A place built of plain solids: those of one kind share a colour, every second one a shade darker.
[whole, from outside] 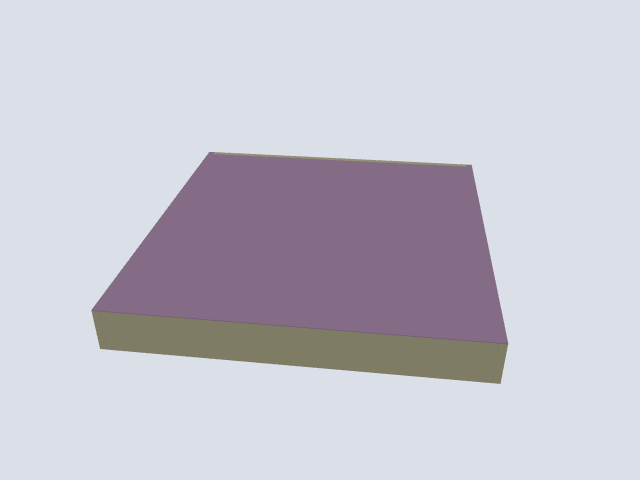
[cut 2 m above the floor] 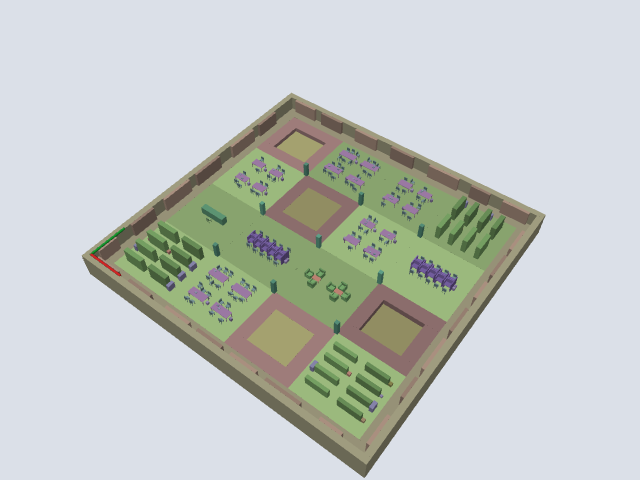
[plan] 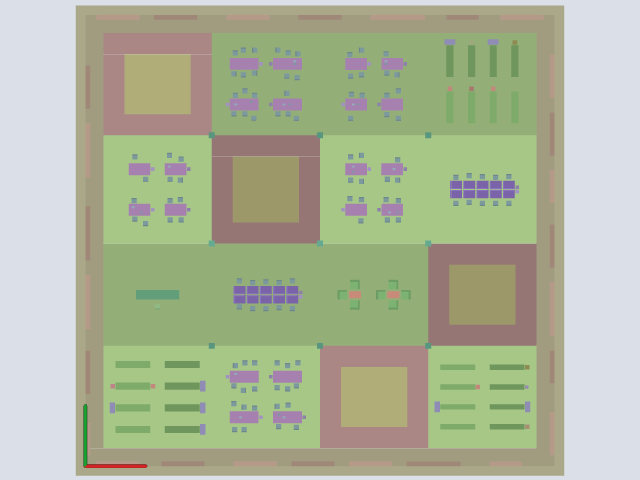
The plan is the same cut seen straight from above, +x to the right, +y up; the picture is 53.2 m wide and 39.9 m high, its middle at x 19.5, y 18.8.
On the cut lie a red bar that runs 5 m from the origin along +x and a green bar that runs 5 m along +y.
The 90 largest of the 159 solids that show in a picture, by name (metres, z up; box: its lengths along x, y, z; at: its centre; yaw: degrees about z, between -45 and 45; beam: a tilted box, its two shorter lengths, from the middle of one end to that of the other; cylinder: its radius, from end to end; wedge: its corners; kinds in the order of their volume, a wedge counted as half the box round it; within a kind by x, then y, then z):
{
 "floor_bay_1": {"box": [9.0, 8.5, 1.5], "at": [6.0, 5.75, -0.75]},
 "floor_bay_2": {"box": [9.0, 8.5, 1.5], "at": [6.0, 14.25, -0.75]},
 "floor_bay_3": {"box": [9.0, 9.0, 1.5], "at": [6.0, 23.0, -0.75]},
 "floor_bay_4": {"box": [9.0, 8.5, 1.5], "at": [15.0, 5.75, -0.75]},
 "floor_bay_5": {"box": [9.0, 8.5, 1.5], "at": [15.0, 14.25, -0.75]},
 "floor_bay_6": {"box": [9.0, 8.5, 1.5], "at": [15.0, 31.75, -0.75]},
 "floor_bay_7": {"box": [9.0, 8.5, 1.5], "at": [24.0, 14.25, -0.75]},
 "floor_bay_8": {"box": [9.0, 9.0, 1.5], "at": [24.0, 23.0, -0.75]},
 "floor_bay_9": {"box": [9.0, 8.5, 1.5], "at": [24.0, 31.75, -0.75]},
 "floor_bay_10": {"box": [9.0, 8.5, 1.5], "at": [33.0, 5.75, -0.75]},
 "floor_bay_11": {"box": [9.0, 9.0, 1.5], "at": [33.0, 23.0, -0.75]},
 "floor_bay_12": {"box": [9.0, 8.5, 1.5], "at": [33.0, 31.75, -0.75]},
 "wall_1": {"box": [0.8, 37.5, 4.8], "at": [-0.4, 18.75, 0.9]},
 "wall_2": {"box": [40.6, 0.8, 4.8], "at": [19.5, -0.4, 0.9]},
 "wall_3": {"box": [40.6, 0.8, 4.8], "at": [19.5, 37.9, 0.9]},
 "wall_4": {"box": [0.8, 37.5, 4.8], "at": [39.4, 18.75, 0.9]},
 "floor_aisle_1": {"box": [1.5, 34.5, 1.5], "at": [0.75, 18.75, -0.75]},
 "floor_aisle_2": {"box": [39.0, 1.5, 1.5], "at": [19.5, 0.75, -0.75]},
 "floor_aisle_3": {"box": [39.0, 1.5, 1.5], "at": [19.5, 36.75, -0.75]},
 "floor_aisle_4": {"box": [1.5, 34.5, 1.5], "at": [38.25, 18.75, -0.75]},
 "floor_rim_1": {"box": [1.75, 5.0, 1.5], "at": [2.37, 31.75, -0.75]},
 "floor_rim_2": {"box": [9.0, 1.75, 1.5], "at": [6.0, 28.37, -0.75]},
 "floor_rim_3": {"box": [9.0, 1.75, 1.5], "at": [6.0, 35.13, -0.75]},
 "floor_rim_4": {"box": [1.75, 5.0, 1.5], "at": [9.63, 31.75, -0.75]},
 "floor_rim_5": {"box": [1.75, 5.5, 1.5], "at": [11.37, 23.0, -0.75]},
 "floor_rim_6": {"box": [9.0, 1.75, 1.5], "at": [15.0, 19.37, -0.75]},
 "floor_rim_7": {"box": [9.0, 1.75, 1.5], "at": [15.0, 26.63, -0.75]},
 "floor_rim_8": {"box": [1.75, 5.5, 1.5], "at": [18.63, 23.0, -0.75]},
 "floor_rim_9": {"box": [1.75, 5.0, 1.5], "at": [20.37, 5.75, -0.75]},
 "floor_rim_10": {"box": [9.0, 1.75, 1.5], "at": [24.0, 2.37, -0.75]},
 "floor_rim_11": {"box": [9.0, 1.75, 1.5], "at": [24.0, 9.13, -0.75]},
 "floor_rim_12": {"box": [1.75, 5.0, 1.5], "at": [27.63, 5.75, -0.75]},
 "floor_rim_13": {"box": [1.75, 5.0, 1.5], "at": [29.37, 14.25, -0.75]},
 "floor_rim_14": {"box": [9.0, 1.75, 1.5], "at": [33.0, 10.87, -0.75]},
 "floor_rim_15": {"box": [9.0, 1.75, 1.5], "at": [33.0, 17.63, -0.75]},
 "floor_rim_16": {"box": [1.75, 5.0, 1.5], "at": [36.63, 14.25, -0.75]},
 "ceil_hall_1": {"box": [40.6, 39.1, 0.1], "at": [19.5, 18.75, 3.25]},
 "floor_well_1": {"box": [5.5, 5.0, 0.88], "at": [6.0, 31.75, -1.06]},
 "floor_well_2": {"box": [5.5, 5.5, 1.5], "at": [15.0, 23.0, -0.75]},
 "floor_well_3": {"box": [5.5, 5.0, 1.5], "at": [24.0, 5.75, -0.75]},
 "floor_well_4": {"box": [5.5, 5.0, 0.68], "at": [33.0, 14.25, -1.16]},
 "wallshelf_1": {"box": [0.4, 2.7, 2.1], "at": [0.2, 2.25, 1.05]},
 "wallshelf_2": {"box": [0.4, 3.6, 2.1], "at": [0.2, 7.8, 1.05]},
 "wallshelf_3": {"box": [0.4, 4.5, 2.1], "at": [0.2, 13.65, 1.05]},
 "wallshelf_4": {"box": [0.4, 4.5, 2.1], "at": [0.2, 19.35, 1.05]},
 "wallshelf_5": {"box": [0.4, 4.5, 2.1], "at": [0.2, 26.25, 1.05]},
 "wallshelf_6": {"box": [0.4, 3.6, 2.1], "at": [0.2, 31.5, 1.05]},
 "wallshelf_7": {"box": [3.6, 0.4, 2.1], "at": [2.7, 0.2, 1.05]},
 "wallshelf_8": {"box": [3.6, 0.4, 2.1], "at": [2.7, 37.3, 1.05]},
 "wallshelf_9": {"box": [3.6, 0.4, 2.1], "at": [7.5, 37.3, 1.05]},
 "wallshelf_10": {"box": [3.6, 0.4, 2.1], "at": [8.1, 0.2, 1.05]},
 "wallshelf_11": {"box": [3.6, 0.4, 2.1], "at": [13.5, 37.3, 1.05]},
 "wallshelf_12": {"box": [3.6, 0.4, 2.1], "at": [14.1, 0.2, 1.05]},
 "wallshelf_13": {"box": [3.6, 0.4, 2.1], "at": [18.9, 0.2, 1.05]},
 "wallshelf_14": {"box": [3.6, 0.4, 2.1], "at": [19.5, 37.3, 1.05]},
 "wallshelf_15": {"box": [3.6, 0.4, 2.1], "at": [23.7, 0.2, 1.05]},
 "wallshelf_16": {"box": [4.5, 0.4, 2.1], "at": [25.95, 37.3, 1.05]},
 "wallshelf_17": {"box": [4.5, 0.4, 2.1], "at": [28.95, 0.2, 1.05]},
 "wallshelf_18": {"box": [2.7, 0.4, 2.1], "at": [31.35, 37.3, 1.05]},
 "wallshelf_19": {"box": [2.7, 0.4, 2.1], "at": [34.95, 0.2, 1.05]},
 "wallshelf_20": {"box": [3.6, 0.4, 2.1], "at": [36.3, 37.3, 1.05]},
 "wallshelf_21": {"box": [0.4, 3.6, 2.1], "at": [38.8, 2.7, 1.05]},
 "wallshelf_22": {"box": [0.4, 2.7, 2.1], "at": [38.8, 8.25, 1.05]},
 "wallshelf_23": {"box": [0.4, 4.5, 2.1], "at": [38.8, 13.05, 1.05]},
 "wallshelf_24": {"box": [0.4, 3.6, 2.1], "at": [38.8, 18.3, 1.05]},
 "wallshelf_25": {"box": [0.4, 2.7, 2.1], "at": [38.8, 23.25, 1.05]},
 "wallshelf_26": {"box": [0.4, 3.6, 2.1], "at": [38.8, 27.6, 1.05]},
 "wallshelf_27": {"box": [0.4, 3.6, 2.1], "at": [38.8, 32.4, 1.05]},
 "range_1": {"box": [2.9, 0.6, 2.1], "at": [3.95, 3.05, 1.05]},
 "range_2": {"box": [2.9, 0.6, 2.1], "at": [3.95, 4.85, 1.05]},
 "range_3": {"box": [2.9, 0.6, 2.1], "at": [3.95, 6.65, 1.05]},
 "range_4": {"box": [2.9, 0.6, 2.1], "at": [3.95, 8.45, 1.05]},
 "range_5": {"box": [2.9, 0.6, 2.1], "at": [8.05, 3.05, 1.05]},
 "range_6": {"box": [2.9, 0.6, 2.1], "at": [8.05, 4.85, 1.05]},
 "range_7": {"box": [2.9, 0.6, 2.1], "at": [8.05, 6.65, 1.05]},
 "range_8": {"box": [2.9, 0.6, 2.1], "at": [8.05, 8.45, 1.05]},
 "range_9": {"box": [0.6, 2.65, 2.1], "at": [30.3, 29.82, 1.05]},
 "range_10": {"box": [0.6, 2.65, 2.1], "at": [30.3, 33.67, 1.05]},
 "range_11": {"box": [2.9, 0.45, 1.2], "at": [30.95, 3.27, 0.6]},
 "range_12": {"box": [2.9, 0.45, 1.2], "at": [30.95, 4.92, 0.6]},
 "range_13": {"box": [2.9, 0.45, 1.2], "at": [30.95, 6.58, 0.6]},
 "range_14": {"box": [0.6, 2.65, 2.1], "at": [32.1, 29.82, 1.05]},
 "range_15": {"box": [0.6, 2.65, 2.1], "at": [32.1, 33.67, 1.05]},
 "range_16": {"box": [0.6, 2.65, 2.1], "at": [33.9, 29.82, 1.05]},
 "range_17": {"box": [0.6, 2.65, 2.1], "at": [33.9, 33.67, 1.05]},
 "range_18": {"box": [2.9, 0.45, 1.2], "at": [35.05, 3.27, 0.6]},
 "range_19": {"box": [2.9, 0.45, 1.2], "at": [35.05, 4.92, 0.6]},
 "range_20": {"box": [0.6, 2.65, 2.1], "at": [35.7, 29.82, 1.05]},
 "range_21": {"box": [0.6, 2.65, 2.1], "at": [35.7, 33.67, 1.05]},
 "desk_counter_1": {"box": [3.6, 0.8, 1.05], "at": [6.0, 14.25, 0.53]}
}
